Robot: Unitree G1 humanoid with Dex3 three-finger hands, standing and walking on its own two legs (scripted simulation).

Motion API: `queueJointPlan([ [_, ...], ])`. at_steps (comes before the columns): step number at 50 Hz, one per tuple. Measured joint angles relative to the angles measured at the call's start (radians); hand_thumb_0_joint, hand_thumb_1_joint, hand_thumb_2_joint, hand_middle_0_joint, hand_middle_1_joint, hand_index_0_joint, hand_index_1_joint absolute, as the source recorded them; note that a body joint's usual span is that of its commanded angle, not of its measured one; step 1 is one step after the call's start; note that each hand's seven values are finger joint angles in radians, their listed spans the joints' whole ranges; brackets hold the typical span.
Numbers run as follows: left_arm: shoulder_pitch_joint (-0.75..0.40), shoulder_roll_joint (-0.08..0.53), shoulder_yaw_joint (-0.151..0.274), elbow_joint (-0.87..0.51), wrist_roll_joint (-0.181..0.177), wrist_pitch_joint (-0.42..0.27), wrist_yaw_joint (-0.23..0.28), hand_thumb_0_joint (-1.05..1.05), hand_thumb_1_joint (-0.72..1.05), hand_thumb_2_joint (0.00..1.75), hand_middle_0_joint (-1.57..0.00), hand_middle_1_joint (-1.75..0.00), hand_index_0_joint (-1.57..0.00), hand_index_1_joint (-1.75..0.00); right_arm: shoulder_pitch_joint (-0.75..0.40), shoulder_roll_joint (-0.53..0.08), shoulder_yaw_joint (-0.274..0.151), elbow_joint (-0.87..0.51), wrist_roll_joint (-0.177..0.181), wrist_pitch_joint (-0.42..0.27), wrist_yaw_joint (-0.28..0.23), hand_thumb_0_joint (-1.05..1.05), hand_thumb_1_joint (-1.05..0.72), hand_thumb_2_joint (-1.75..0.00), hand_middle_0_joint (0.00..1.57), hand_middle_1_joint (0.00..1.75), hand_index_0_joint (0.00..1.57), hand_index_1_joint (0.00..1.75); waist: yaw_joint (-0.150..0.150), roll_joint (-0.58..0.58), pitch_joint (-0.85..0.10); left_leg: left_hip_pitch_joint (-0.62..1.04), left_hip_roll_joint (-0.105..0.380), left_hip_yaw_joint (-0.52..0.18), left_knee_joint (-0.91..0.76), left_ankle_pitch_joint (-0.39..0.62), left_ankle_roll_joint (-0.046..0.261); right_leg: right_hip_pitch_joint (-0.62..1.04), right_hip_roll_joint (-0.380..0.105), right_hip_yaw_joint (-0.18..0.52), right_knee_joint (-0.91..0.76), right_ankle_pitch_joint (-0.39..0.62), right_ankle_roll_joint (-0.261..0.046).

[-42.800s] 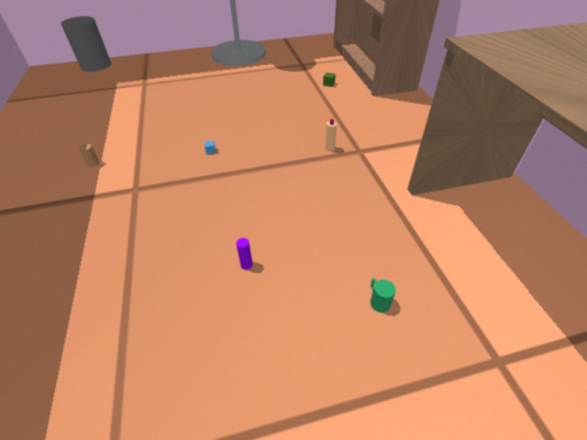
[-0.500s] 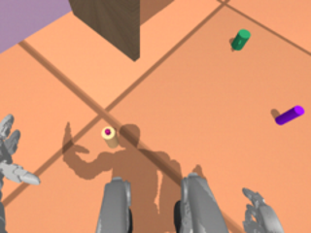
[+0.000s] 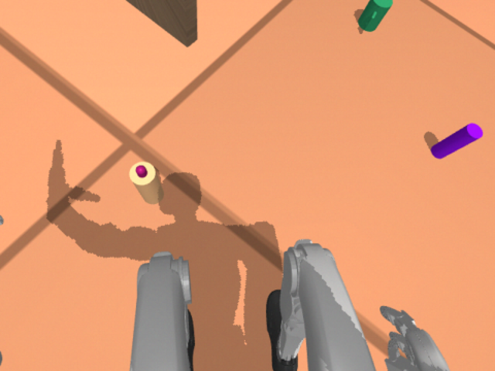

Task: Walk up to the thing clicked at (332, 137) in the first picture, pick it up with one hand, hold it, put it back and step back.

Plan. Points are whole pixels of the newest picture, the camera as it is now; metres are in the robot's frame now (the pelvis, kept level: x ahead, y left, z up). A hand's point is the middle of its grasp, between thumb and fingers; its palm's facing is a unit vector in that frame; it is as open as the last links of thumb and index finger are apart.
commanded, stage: go down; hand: left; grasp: from the side
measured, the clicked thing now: (147, 183) +0.51 +0.21 -0.35
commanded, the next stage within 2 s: approach in 0.78 s
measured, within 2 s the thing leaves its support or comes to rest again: neither
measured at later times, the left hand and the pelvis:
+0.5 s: hand out of the picture +0.44 +0.38 -0.03, palm faces +0.12 -0.99 -0.07, open 17.1 cm; pelvis -0.01 +0.00 -0.05, yaw -1 degrees
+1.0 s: hand out of the picture +0.46 +0.39 -0.04, palm faces +0.11 -0.99 -0.05, open 17.0 cm; pelvis -0.01 +0.01 -0.07, yaw -3 degrees
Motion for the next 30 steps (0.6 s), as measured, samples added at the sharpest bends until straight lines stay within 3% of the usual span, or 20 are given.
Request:
queueJointPlan([
  [30,-0.16,0.163,0.06,0.062,0.004,0.018,-0.081,-0.01,-0.43,0.05,-0.04,-0.05,-0.04,-0.05,-0.002,-0.021,0.062,-0.007,-0.019,0.017,0.009,0.0,-0.92,-0.91,0.2,0.3,0.21,0.3,-0.043,-0.005,0.063,-0.172,-0.01,-0.033,0.187,0.002,0.005,-0.152,-0.001,-0.014,0.165,0.005,0.005],
])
